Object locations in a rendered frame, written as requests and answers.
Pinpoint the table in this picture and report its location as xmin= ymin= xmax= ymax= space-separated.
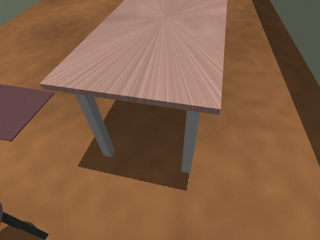
xmin=39 ymin=0 xmax=228 ymax=174

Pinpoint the stool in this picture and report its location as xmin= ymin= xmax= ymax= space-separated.
xmin=0 ymin=202 xmax=49 ymax=240

